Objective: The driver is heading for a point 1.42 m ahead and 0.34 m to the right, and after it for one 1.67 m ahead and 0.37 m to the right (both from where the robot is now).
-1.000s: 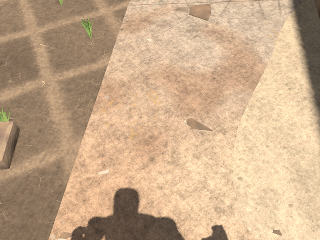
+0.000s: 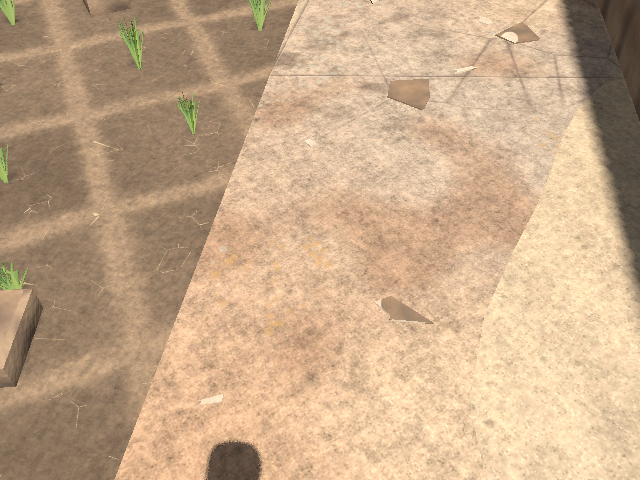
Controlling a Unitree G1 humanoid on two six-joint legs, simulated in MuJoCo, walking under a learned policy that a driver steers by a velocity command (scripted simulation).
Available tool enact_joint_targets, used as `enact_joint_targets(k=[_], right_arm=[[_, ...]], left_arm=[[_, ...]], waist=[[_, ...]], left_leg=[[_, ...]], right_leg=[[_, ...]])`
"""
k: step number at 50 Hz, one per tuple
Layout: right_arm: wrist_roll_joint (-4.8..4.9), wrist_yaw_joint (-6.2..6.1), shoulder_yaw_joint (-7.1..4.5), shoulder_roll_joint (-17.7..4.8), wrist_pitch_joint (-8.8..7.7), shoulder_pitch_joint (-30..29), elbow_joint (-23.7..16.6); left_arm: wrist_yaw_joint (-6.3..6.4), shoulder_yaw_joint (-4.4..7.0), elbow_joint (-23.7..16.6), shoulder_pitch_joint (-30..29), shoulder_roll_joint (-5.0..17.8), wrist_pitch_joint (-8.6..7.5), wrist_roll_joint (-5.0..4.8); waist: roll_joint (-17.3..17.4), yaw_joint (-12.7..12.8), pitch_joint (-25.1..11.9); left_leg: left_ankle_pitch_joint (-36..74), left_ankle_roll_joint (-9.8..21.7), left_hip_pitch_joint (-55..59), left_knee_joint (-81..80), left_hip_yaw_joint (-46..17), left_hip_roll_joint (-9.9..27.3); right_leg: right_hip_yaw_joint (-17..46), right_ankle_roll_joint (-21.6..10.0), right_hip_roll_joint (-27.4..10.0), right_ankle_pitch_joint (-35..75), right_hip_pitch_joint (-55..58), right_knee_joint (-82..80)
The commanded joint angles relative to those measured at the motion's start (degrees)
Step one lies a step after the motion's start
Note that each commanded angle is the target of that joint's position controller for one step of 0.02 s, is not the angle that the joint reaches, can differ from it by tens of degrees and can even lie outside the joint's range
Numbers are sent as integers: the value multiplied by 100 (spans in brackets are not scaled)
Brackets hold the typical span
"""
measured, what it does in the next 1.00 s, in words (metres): walks ahead: left foot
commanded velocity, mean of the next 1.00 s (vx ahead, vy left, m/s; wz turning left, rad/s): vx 0.44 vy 0.00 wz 0.00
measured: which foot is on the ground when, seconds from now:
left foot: down 0.00-0.10, up 0.12-0.58, down 0.60-1.00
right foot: down 0.00-0.60, up 0.62-1.00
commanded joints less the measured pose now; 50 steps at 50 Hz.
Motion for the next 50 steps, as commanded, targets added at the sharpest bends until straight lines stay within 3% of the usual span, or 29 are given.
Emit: enact_joint_targets(k=[1,3,4,5,6,7,8,9,11,13,16,19,22,25,27,28,29,30,31,32,33,34,35,36,39,43,46,50], right_arm=[[66,-19,-252,-1018,-215,32,-252],[153,11,-254,-1051,-199,-497,-373],[148,23,-245,-1013,-168,-621,-388],[83,36,-179,-776,-176,-643,-409],[-22,69,-35,-330,-214,-734,-511],[90,26,-65,-351,-317,-778,-778],[238,27,-130,-648,-408,-657,-696],[268,75,-145,-736,-474,-575,-623],[106,103,-190,-769,-530,-603,-510],[37,181,-182,-620,-506,-696,-487],[30,227,-113,-380,-450,-1084,-622],[67,280,-9,-202,-478,-1797,-856],[108,369,24,-219,-510,-2315,-1017],[125,463,20,-326,-564,-2544,-1135],[97,479,-78,-564,-576,-2183,-1067],[95,449,-174,-759,-562,-1628,-917],[116,391,-302,-985,-533,-624,-607],[38,308,-394,-1291,-487,494,-333],[1,339,-438,-1602,-489,857,-142],[32,323,-290,-1016,-473,757,-100],[38,298,-218,-854,-496,142,-147],[14,307,-168,-715,-537,-337,-219],[-39,338,-124,-560,-581,-611,-223],[-105,351,-88,-448,-618,-731,-195],[-32,368,-90,-509,-677,-674,-7],[-37,224,-158,-837,-657,-310,181],[21,169,-176,-978,-613,4,297],[96,150,-195,-1046,-511,468,547]], left_arm=[[-137,108,-544,-644,547,-336,-112],[-219,128,-263,-93,488,-418,-74],[-234,168,41,492,464,-418,-14],[-234,226,272,1022,545,-388,43],[-188,310,358,1708,898,-378,66],[-257,381,331,1952,1436,-432,107],[-255,267,166,1398,1112,-500,132],[-235,189,6,997,802,-533,94],[-258,125,-140,651,696,-541,92],[-248,44,-83,883,482,-497,133],[-155,39,-23,1168,588,-425,148],[-68,27,-64,1248,667,-375,146],[-40,40,18,1570,707,-349,99],[-32,93,49,1623,751,-294,55],[-16,162,-17,1474,894,-249,76],[-9,196,-48,1405,962,-200,103],[-8,183,-90,1292,919,-148,131],[-5,108,-230,1279,750,-149,207],[-116,-151,-269,2182,-206,-255,192],[-173,-9,-227,1679,396,-436,16],[-191,112,-540,986,755,-543,-166],[-155,109,-646,620,751,-594,-168],[-112,152,-646,534,682,-574,-99],[-99,167,-621,711,576,-502,-39],[-73,138,-685,778,286,-306,16],[-69,120,-1067,-163,327,-280,120],[-136,52,-1228,-833,214,-341,97],[-247,44,-1482,-1423,327,-371,19]], waist=[[941,-127,819],[675,252,504],[574,500,277],[302,663,126],[-874,865,-99],[-1859,821,-43],[-1059,556,398],[-766,392,700],[-486,235,734],[-561,251,534],[-427,314,495],[-419,468,661],[-417,573,844],[-468,431,868],[-635,83,437],[-757,-234,5],[-739,-751,-586],[-347,-1118,-1399],[1335,-543,-2432],[968,-812,-2209],[862,-659,-1015],[266,-454,-484],[76,-233,-142],[246,-5,-116],[329,207,109],[240,-4,389],[199,-265,412],[255,-441,465]], left_leg=[[-1966,1126,108,-1996,-2649,1961],[-1053,783,-429,-1686,-1643,1436],[-747,622,-938,-1276,-1143,1096],[-409,430,-1457,-567,-711,765],[-418,-10,-2221,1364,35,180],[-1499,-157,-3310,2752,-26,-299],[-1309,-58,-3746,3577,-528,168],[-612,58,-4012,3731,-544,427],[354,82,-3923,3416,-366,760],[909,-23,-3540,3096,-133,825],[1366,-236,-3530,2466,129,767],[2079,-301,-3015,1198,349,591],[2383,-228,-2773,483,431,442],[2148,12,-2741,97,345,383],[1782,236,-2105,65,439,149],[1587,380,-1400,120,546,-33],[1780,573,-65,-20,591,-104],[1699,904,1991,317,-477,840],[229,1973,3966,-272,-3539,2406],[-459,1834,3546,-1087,-4264,2349],[-285,1539,2555,-1309,-3312,2157],[296,1381,1551,-1529,-2579,1949],[921,1260,800,-1682,-1996,1707],[1203,1192,339,-1846,-1594,1518],[1485,1263,-379,-2224,-1049,1397],[1752,1200,-362,-2389,-570,1247],[1837,992,-255,-2332,-210,1092],[1718,899,579,-2007,-315,1423]], right_leg=[[260,-396,-284,-587,-1592,398],[-119,-456,-73,515,-190,-819],[-406,-342,227,1369,904,-1251],[-211,-263,219,1463,1704,-1309],[1455,-564,-916,577,2360,-2121],[3946,-1436,-2034,-447,2489,-3083],[4015,-1582,-2159,-1088,2142,-3184],[3401,-1362,-1902,-1053,2017,-3178],[2359,-982,-1486,262,1890,-3223],[1507,-810,-1124,1776,1827,-3212],[870,-850,-944,3310,1792,-3205],[468,-767,-750,3339,1370,-3412],[404,-819,-898,3273,1491,-3490],[357,-808,-1164,3965,2064,-3182],[310,-703,-1261,5742,2412,-2531],[258,-646,-1227,6758,2493,-1845],[102,-503,-1022,7110,2118,-714],[80,-388,-798,5472,652,941],[239,-44,459,296,-1595,3180],[1003,-156,409,-545,-2190,3921],[837,-243,100,-136,-2632,4017],[707,-275,-208,424,-2444,3734],[616,-238,-401,754,-2206,3382],[662,-217,-572,958,-1802,3188],[547,-50,-728,1034,-1606,2591],[409,191,-774,2253,-2135,1093],[143,202,-515,3107,-1798,-113],[189,86,-382,2983,-1903,-786]])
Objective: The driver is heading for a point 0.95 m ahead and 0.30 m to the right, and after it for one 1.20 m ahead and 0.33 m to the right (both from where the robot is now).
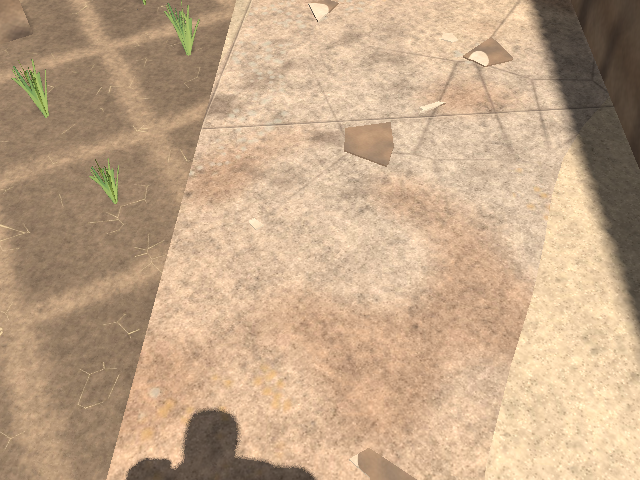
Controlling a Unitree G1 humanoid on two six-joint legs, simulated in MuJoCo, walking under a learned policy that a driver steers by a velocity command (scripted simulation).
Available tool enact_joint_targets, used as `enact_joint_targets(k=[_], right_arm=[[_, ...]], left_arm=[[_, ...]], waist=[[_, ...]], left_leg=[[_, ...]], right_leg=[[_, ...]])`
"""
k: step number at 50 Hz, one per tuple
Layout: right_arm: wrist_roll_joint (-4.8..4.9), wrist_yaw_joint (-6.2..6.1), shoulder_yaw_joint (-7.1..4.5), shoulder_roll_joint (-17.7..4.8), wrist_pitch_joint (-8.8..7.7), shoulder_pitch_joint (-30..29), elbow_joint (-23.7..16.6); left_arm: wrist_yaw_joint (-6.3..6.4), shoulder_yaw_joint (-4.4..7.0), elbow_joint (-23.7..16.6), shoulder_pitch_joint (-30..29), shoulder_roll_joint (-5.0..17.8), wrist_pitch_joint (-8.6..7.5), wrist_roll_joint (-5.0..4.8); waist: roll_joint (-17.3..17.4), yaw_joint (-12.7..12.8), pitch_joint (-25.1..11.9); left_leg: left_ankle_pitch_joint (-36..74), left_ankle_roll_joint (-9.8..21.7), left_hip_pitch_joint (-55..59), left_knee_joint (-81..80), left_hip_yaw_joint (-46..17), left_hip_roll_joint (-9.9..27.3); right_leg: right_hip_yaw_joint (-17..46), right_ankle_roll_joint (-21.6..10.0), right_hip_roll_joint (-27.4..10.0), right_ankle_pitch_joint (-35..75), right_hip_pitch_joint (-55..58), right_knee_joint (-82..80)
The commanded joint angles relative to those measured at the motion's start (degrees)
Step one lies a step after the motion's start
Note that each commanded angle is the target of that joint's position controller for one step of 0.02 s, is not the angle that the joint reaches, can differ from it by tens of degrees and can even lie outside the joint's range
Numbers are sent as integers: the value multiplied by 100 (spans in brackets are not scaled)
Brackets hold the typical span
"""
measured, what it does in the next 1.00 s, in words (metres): walks ahead: right foot, then left foot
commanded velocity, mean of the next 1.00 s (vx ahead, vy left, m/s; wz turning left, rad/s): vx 0.50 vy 0.00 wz -0.14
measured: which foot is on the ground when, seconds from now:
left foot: down 0.00-0.12, up 0.14-0.66, down 0.68-1.00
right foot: up 0.00-0.08, down 0.10-0.68, up 0.70-1.00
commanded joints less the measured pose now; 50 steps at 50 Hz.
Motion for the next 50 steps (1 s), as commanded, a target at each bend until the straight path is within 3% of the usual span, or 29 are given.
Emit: enact_joint_targets(k=[1,3,4,5,6,7,8,9,10,11,13,17,23,26,29,31,32,33,34,35,36,37,38,39,40,42,44,47,50], right_arm=[[45,-55,-215,-999,29,147,-129],[39,-78,-242,-1072,110,86,-120],[30,-84,-239,-1090,150,-40,-149],[-4,-89,-182,-949,187,-41,-166],[-142,-96,-48,-647,188,78,-322],[-87,-35,138,47,63,766,-328],[43,-18,4,-621,-51,413,-258],[173,0,-77,-896,-130,-96,-411],[145,-36,-65,-849,-151,-353,-450],[48,-60,-91,-797,-135,-494,-465],[11,-56,-92,-607,-12,-340,-414],[-61,-73,-75,-464,123,-763,-561],[-53,13,-10,-291,49,-1861,-866],[-15,84,21,-279,16,-2321,-1023],[5,192,9,-357,-43,-2585,-1197],[7,223,-60,-523,-90,-2300,-1168],[12,206,-145,-663,-111,-1795,-1040],[1,158,-297,-946,-118,-824,-740],[-100,91,-423,-1384,-114,268,-530],[-102,98,-474,-1687,-69,522,-408],[-52,88,-324,-1086,-70,401,-469],[-45,59,-238,-798,-93,-79,-527],[-64,57,-185,-634,-112,-526,-581],[-90,71,-145,-454,-129,-816,-581],[-159,77,-113,-336,-150,-958,-558],[-172,75,-138,-336,-189,-1021,-485],[-185,31,-194,-508,-220,-973,-412],[-211,-65,-231,-645,-191,-825,-337],[-178,-133,-252,-766,-137,-742,-343]], left_arm=[[-93,68,-524,-560,441,-100,-33],[-140,122,-537,-357,595,-131,-44],[-144,195,-435,77,723,-145,-38],[-110,345,-151,989,980,-150,-21],[-60,476,48,2041,1439,-130,38],[-114,544,209,2296,1775,-99,58],[-141,371,115,2183,1141,-125,40],[-129,290,18,1697,908,-153,48],[-126,253,-77,1254,818,-165,73],[-133,227,-101,1010,693,-178,99],[-146,192,-65,918,547,-213,144],[-69,256,135,1221,761,-237,95],[57,258,385,1685,819,-144,37],[71,278,568,2002,848,-76,5],[109,315,686,2127,883,24,-32],[129,347,677,2002,962,83,-54],[136,351,640,1862,995,112,-52],[138,300,589,1775,878,134,-20],[147,195,423,1803,652,138,94],[96,-30,425,2650,-199,34,57],[83,129,505,2325,495,-52,-103],[88,242,331,1779,815,-89,-223],[129,254,268,1521,772,-90,-213],[163,295,252,1418,697,-56,-140],[154,312,280,1571,566,21,-117],[134,299,256,1668,295,169,-131],[148,323,98,1434,284,271,-101],[94,329,-80,1059,277,264,-55],[-29,271,-254,510,197,208,-33]], waist=[[484,88,288],[599,291,148],[631,582,-109],[527,974,-695],[-177,1267,-1632],[-1745,863,-2175],[-976,1071,-1947],[-661,1003,-1182],[-220,828,-782],[-84,704,-486],[-204,469,-428],[-31,462,-119],[-85,771,183],[-82,908,331],[-117,857,390],[-234,605,193],[-291,297,-106],[-202,-143,-700],[415,-474,-1636],[1953,-28,-2383],[1389,-243,-2184],[1138,-174,-1261],[759,17,-801],[713,169,-464],[851,368,-360],[818,508,-202],[646,543,-4],[522,484,117],[472,316,237]], left_leg=[[1221,877,-166,-201,-785,1788],[1767,750,164,173,-839,1923],[2631,649,180,730,-709,1814],[3183,500,-85,1840,-460,1485],[1844,285,-1148,3712,-138,1102],[-1694,-45,-3401,5475,-252,25],[-2002,53,-4034,6146,-1015,289],[-1461,162,-4363,6200,-936,571],[-918,153,-4181,5978,-768,879],[-570,110,-3999,5647,-736,1059],[-222,51,-3469,5296,-750,1227],[401,-157,-3908,4440,-668,1299],[1910,-232,-3806,2563,-388,1060],[1891,-165,-3854,2089,-340,944],[1428,15,-3932,1784,-414,884],[1035,127,-3326,1625,-349,717],[945,223,-2518,1508,-203,532],[1117,380,-1109,1526,-181,506],[1183,716,787,1754,-1296,1568],[219,1570,2575,1143,-3863,2887],[-573,1434,2215,699,-4148,2753],[-527,1133,1410,558,-3214,2584],[-182,965,558,362,-2556,2379],[140,863,-114,142,-2035,2184],[329,780,-549,-48,-1589,2025],[639,815,-967,-331,-1070,1958],[1008,858,-1068,-490,-674,1981],[1410,831,-823,-556,-149,1921],[1621,709,-670,-592,388,1803]], right_leg=[[-70,-145,153,-181,251,-396],[-130,-311,259,-656,581,-546],[-294,-433,430,-757,1216,-696],[-404,-605,558,-739,2443,-737],[759,-973,-475,-630,4146,-593],[3497,-1825,-1535,-2006,5810,-1422],[3787,-1647,-1427,-2647,5676,-1827],[2945,-1419,-1268,-2355,5003,-1893],[2301,-1334,-1064,-1636,4267,-2001],[1851,-1312,-883,-1067,3690,-2153],[1327,-1275,-641,-541,3184,-2446],[808,-1392,-613,57,3061,-2789],[132,-1145,-330,-105,3153,-2949],[106,-1144,-501,-76,3592,-2817],[243,-1083,-775,322,4145,-2454],[356,-997,-818,1067,4241,-2047],[305,-916,-692,1865,4129,-1533],[128,-757,-371,2114,3670,-515],[-128,-548,56,497,2406,1267],[-95,-181,1048,-3448,202,3188],[616,-223,791,-3670,-298,3882],[533,-294,522,-3175,-636,3993],[413,-299,233,-2632,-445,3810],[404,-288,70,-2292,-218,3549],[451,-293,-71,-2059,137,3407],[410,-278,-154,-1899,343,3244],[447,-231,-189,-1538,53,2993],[479,-158,-141,-725,-326,2183],[96,-162,-75,-69,-192,1204]])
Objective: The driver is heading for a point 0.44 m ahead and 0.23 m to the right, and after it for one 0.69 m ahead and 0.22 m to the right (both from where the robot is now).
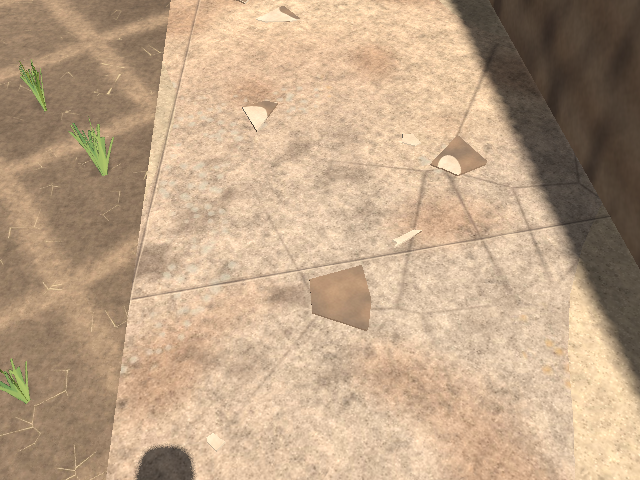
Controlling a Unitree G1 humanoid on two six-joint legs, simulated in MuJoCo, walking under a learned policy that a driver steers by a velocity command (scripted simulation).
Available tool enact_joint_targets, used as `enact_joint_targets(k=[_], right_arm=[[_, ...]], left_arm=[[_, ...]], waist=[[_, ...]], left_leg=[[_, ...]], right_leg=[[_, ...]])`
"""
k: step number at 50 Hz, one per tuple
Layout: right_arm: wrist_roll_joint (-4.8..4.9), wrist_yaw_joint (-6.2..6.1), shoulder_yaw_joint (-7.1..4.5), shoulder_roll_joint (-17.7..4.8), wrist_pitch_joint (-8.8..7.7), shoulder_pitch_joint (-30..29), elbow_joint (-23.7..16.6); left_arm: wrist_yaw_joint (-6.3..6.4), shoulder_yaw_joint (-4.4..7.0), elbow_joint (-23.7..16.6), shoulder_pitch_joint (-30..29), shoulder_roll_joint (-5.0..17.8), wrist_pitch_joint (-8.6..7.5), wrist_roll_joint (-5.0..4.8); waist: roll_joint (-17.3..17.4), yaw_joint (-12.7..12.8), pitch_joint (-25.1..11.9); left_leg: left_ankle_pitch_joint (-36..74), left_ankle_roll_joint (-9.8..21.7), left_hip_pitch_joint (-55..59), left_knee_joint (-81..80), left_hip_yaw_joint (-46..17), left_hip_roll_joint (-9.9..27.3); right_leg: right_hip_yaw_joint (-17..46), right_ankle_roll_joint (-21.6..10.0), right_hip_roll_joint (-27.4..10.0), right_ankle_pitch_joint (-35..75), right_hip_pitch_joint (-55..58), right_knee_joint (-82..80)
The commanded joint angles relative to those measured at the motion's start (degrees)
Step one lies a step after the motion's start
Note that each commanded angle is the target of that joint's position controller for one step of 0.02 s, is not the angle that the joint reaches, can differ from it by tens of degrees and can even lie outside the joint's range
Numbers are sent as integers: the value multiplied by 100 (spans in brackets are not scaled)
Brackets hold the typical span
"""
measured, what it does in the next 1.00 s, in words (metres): walks ahead, turning right: right foot, then left foot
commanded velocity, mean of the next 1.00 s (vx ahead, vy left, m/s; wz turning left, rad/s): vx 0.34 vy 0.00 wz -0.50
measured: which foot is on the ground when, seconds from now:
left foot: down 0.00-0.22, up 0.24-0.66, down 0.68-1.00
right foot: up 0.00-0.20, down 0.22-0.68, up 0.70-1.00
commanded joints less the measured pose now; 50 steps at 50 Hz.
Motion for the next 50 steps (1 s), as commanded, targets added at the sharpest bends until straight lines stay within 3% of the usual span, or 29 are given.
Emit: enact_joint_targets(k=[1,4,6,8,9,10,11,12,13,14,15,16,17,20,22,26,30,32,33,34,35,36,37,38,39,41,44,47,50], right_arm=[[43,-93,-172,-923,-52,-376,-429],[115,-111,-215,-1032,72,2,-337],[166,-110,-250,-1125,173,78,-322],[203,-129,-294,-1273,250,-55,-392],[223,-140,-315,-1342,297,-136,-431],[249,-147,-309,-1361,337,-264,-475],[203,-153,-260,-1272,319,-311,-556],[-41,-85,-13,-415,196,51,-851],[150,1,29,-564,-76,-209,-1019],[378,74,-63,-898,-247,-812,-1168],[375,82,-38,-878,-330,-884,-1181],[232,39,-68,-891,-338,-855,-1092],[147,23,-131,-1000,-272,-777,-1055],[45,22,-121,-818,-61,-734,-1128],[5,-4,-64,-677,-8,-1114,-1272],[22,37,27,-538,-23,-1872,-1536],[77,107,-46,-769,-25,-1941,-1682],[59,120,-119,-932,-74,-1674,-1647],[16,105,-149,-983,-116,-1361,-1582],[-104,64,-209,-1253,-139,-921,-1573],[-213,17,-221,-1480,-72,-608,-1598],[-28,53,-257,-1464,56,-364,-1483],[20,43,-156,-1044,125,-665,-1668],[-4,22,-71,-808,211,-917,-1729],[-27,16,-5,-699,284,-1176,-1761],[-75,8,-10,-808,355,-1407,-1684],[-42,14,-44,-874,370,-1465,-1595],[50,11,-74,-995,435,-1360,-1500],[146,28,-11,-935,514,-1384,-1420]], left_arm=[[-125,-45,-420,-392,75,-66,34],[-238,-95,-695,-944,41,-66,32],[-316,-81,-861,-1094,108,-56,22],[-357,12,-929,-855,290,-33,20],[-357,104,-878,-459,456,-20,6],[-329,253,-710,303,714,-22,-19],[-222,470,-456,1305,1138,11,-11],[-128,586,-397,1413,1789,15,-41],[-175,471,-623,1478,1610,-83,37],[-191,346,-603,1331,1172,-154,86],[-181,279,-639,1017,936,-202,53],[-174,222,-730,555,756,-221,55],[-149,153,-835,268,588,-235,97],[-51,158,-902,251,724,-251,100],[38,204,-884,417,893,-240,86],[116,233,-842,689,958,-129,75],[173,230,-811,892,870,26,34],[226,218,-941,704,807,78,51],[235,190,-1040,511,731,91,41],[230,101,-1196,490,455,70,104],[225,-1,-1175,1424,89,65,184],[182,30,-1179,2086,543,60,31],[197,144,-1052,1724,954,143,-34],[219,179,-1126,1147,1083,243,-9],[260,199,-1136,890,1076,349,26],[268,121,-1216,851,747,448,54],[266,-26,-1199,878,380,397,139],[196,-72,-1199,704,436,360,154],[106,-67,-1072,804,471,371,184]], waist=[[427,39,339],[351,-164,494],[425,-129,493],[659,130,195],[755,392,-79],[713,838,-469],[382,1298,-994],[-1118,760,-1308],[-842,872,-2197],[-440,1041,-1569],[-148,830,-1051],[204,547,-700],[172,355,-566],[188,164,-387],[130,250,-219],[-179,536,-62],[-360,551,-318],[-491,371,-426],[-471,156,-542],[-83,21,-1120],[1284,365,-1847],[2100,467,-2476],[1350,316,-1978],[945,210,-1453],[752,249,-1046],[934,447,-580],[1055,462,-749],[1159,348,-971],[1051,511,-794]], left_leg=[[1528,683,-321,-787,-353,1608],[1800,646,358,-571,-170,1792],[2445,564,762,-244,-49,1905],[4278,444,950,453,124,1932],[5110,383,943,1120,183,1902],[5331,250,666,2172,289,1751],[4198,-11,-462,3738,320,1527],[-933,-379,-3049,5825,125,511],[-2305,-393,-4030,6866,-1357,-72],[-1815,-226,-4636,6860,-1664,270],[-1314,-101,-4537,6370,-1652,544],[-1005,-123,-4125,5823,-1646,756],[-813,-167,-3667,5455,-1672,890],[-510,-428,-3209,4668,-1536,883],[92,-590,-3232,3883,-1444,779],[1449,-632,-2666,2210,-1309,293],[1466,-500,-2369,1580,-1546,58],[1196,-351,-2100,1314,-1599,57],[1655,-227,-1608,936,-1515,156],[2992,94,-441,1106,-2017,895],[5238,935,1283,1474,-3496,2405],[3953,1646,1797,1243,-5021,3152],[2683,1477,1326,982,-4619,2701],[1962,1195,714,882,-3790,2318],[1657,1058,25,733,-3270,2001],[1353,945,-1108,372,-2582,1586],[1970,1070,-1316,334,-2046,1471],[1813,1150,-1165,373,-2051,1631],[324,850,-1577,512,-1938,1466]], right_leg=[[-257,1,-58,646,136,-783],[-508,-102,25,444,-95,-1300],[-684,-228,147,2,-72,-1502],[-987,-433,486,-546,537,-1542],[-1130,-568,716,-808,1101,-1538],[-1209,-751,977,-648,2135,-1857],[-665,-1016,873,-407,3867,-2160],[2200,-1874,-587,-843,5726,-2430],[4457,-2522,-1291,-1520,6391,-3434],[3710,-2176,-1124,-1217,6111,-3610],[2879,-1940,-865,-824,5352,-3555],[2306,-1742,-623,-261,4484,-3581],[1933,-1651,-463,267,3878,-3686],[1511,-1655,-276,835,3025,-3929],[1226,-1567,-100,810,2727,-3994],[802,-1101,331,1261,2367,-3599],[1373,-836,198,1142,2868,-2865],[1738,-722,197,1089,3105,-2342],[1701,-555,404,969,3034,-1887],[1427,-295,759,290,2574,-826],[799,94,1464,-3438,1244,800],[584,276,1288,-4032,434,1974],[634,470,1012,-3494,150,2492],[398,560,888,-3068,57,2533],[297,607,763,-2852,204,2389],[112,558,637,-2629,895,1614],[-176,495,648,-2473,1659,246],[-245,396,601,-1832,2186,-822],[-453,146,744,-843,3080,-2307]])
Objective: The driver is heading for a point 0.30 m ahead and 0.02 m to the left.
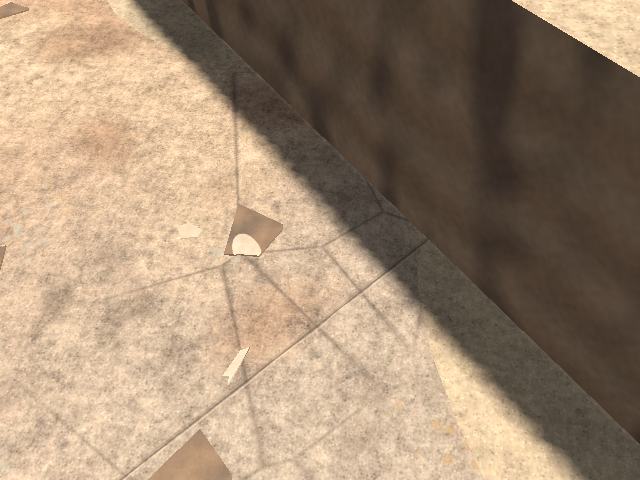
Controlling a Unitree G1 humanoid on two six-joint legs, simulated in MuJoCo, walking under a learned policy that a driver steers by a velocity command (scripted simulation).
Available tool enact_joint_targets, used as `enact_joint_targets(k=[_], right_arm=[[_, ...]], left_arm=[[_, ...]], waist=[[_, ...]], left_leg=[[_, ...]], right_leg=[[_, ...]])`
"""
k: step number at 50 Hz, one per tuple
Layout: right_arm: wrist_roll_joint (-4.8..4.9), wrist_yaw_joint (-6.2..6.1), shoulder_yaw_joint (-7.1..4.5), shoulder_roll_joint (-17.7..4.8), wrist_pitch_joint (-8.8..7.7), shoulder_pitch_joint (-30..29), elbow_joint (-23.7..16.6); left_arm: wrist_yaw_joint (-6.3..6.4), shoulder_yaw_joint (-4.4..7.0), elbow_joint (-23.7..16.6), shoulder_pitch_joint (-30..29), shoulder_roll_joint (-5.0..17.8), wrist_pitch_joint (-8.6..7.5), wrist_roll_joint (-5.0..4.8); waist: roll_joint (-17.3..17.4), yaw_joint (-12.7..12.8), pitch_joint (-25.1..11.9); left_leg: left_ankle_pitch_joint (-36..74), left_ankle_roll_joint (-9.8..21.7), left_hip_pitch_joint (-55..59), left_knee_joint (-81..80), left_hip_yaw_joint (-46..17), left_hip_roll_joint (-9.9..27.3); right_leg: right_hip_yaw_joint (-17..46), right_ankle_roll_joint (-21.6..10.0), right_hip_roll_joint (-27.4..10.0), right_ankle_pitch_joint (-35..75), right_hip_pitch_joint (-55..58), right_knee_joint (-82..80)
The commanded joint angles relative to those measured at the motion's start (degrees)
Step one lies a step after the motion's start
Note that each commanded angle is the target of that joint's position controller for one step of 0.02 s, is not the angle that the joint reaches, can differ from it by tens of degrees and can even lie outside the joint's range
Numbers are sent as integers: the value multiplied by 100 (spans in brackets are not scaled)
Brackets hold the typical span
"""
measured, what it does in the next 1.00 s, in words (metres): steps on the spot: right foot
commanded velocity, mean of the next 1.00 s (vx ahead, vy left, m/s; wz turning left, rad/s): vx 0.01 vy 0.00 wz -0.05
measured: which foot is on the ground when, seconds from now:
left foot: down 0.00-1.00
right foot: up 0.00-0.02, down 0.04-1.00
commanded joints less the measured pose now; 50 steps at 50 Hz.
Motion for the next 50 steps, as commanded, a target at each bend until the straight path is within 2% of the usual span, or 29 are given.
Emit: enact_joint_targets(k=[1,2,3,4,5,7,8,9,11,14,19,26,36,50], right_arm=[[82,14,-78,-624,-50,-246,-288],[-19,61,13,-394,-88,-106,-279],[-119,70,38,-219,-126,141,-272],[-161,43,1,-469,-116,-40,-216],[-156,41,-1,-468,-121,-91,-192],[-159,2,-29,-611,-121,27,-28],[-128,9,-36,-669,-127,100,22],[-97,21,-47,-714,-142,122,97],[-88,30,-31,-628,-169,121,207],[-88,5,-14,-592,-184,73,336],[-48,-52,-19,-655,-142,128,580],[-24,-127,-23,-698,-54,66,855],[-17,-197,-39,-683,41,-39,1201],[-13,-260,-52,-590,80,59,1551]], left_arm=[[-50,119,-157,588,466,-25,86],[-9,154,-272,534,783,-17,168],[-4,150,-335,75,983,11,229],[-50,61,-419,-205,625,-39,249],[-77,5,-363,-265,431,-101,264],[-95,10,-243,-148,461,-197,232],[-82,-6,-204,-59,436,-220,203],[-74,-15,-172,64,414,-223,174],[-56,-4,-117,168,445,-228,136],[-34,-15,-146,97,408,-228,132],[-53,-15,-65,120,350,-234,96],[-50,2,144,176,349,-251,79],[-15,-10,563,262,383,-286,63],[24,-82,1194,376,346,-311,43]], waist=[[699,361,-910],[33,232,-896],[-1082,-207,-687],[-986,-49,-491],[-933,-75,-355],[-875,-23,-248],[-750,-23,-186],[-475,36,-147],[-221,77,-208],[-57,88,-359],[-4,73,-508],[-35,48,-518],[-43,35,-385],[-10,44,-245]], left_leg=[[-766,643,-109,-660,-991,1010],[-1331,181,-482,-91,-656,668],[-1566,-199,-149,236,-24,110],[-1160,-295,451,283,-211,143],[-685,-304,611,93,-229,151],[-290,-307,712,-34,-273,234],[-257,-264,679,-114,-325,294],[-329,-219,595,-154,-324,300],[-254,-211,554,-189,-318,300],[13,-231,686,-167,-332,315],[326,-212,895,-82,-343,349],[505,-185,1055,-25,-352,354],[431,-170,1148,-116,-343,319],[214,-172,1107,-256,-314,255]], right_leg=[[-50,-326,30,918,1597,-1430],[894,-609,-749,1174,1867,-1807],[1482,-1042,-1275,455,826,-2106],[1385,-1074,-1090,-494,152,-2306],[1104,-807,-773,-923,95,-2238],[815,-494,-495,-722,163,-2091],[748,-434,-442,-425,210,-1995],[676,-402,-386,-192,327,-1893],[587,-418,-334,263,572,-1689],[525,-457,-312,844,713,-1548],[405,-440,-237,1451,866,-1444],[307,-406,-187,1832,909,-1429],[209,-337,-137,1654,880,-1554],[109,-293,-80,1219,841,-1732]])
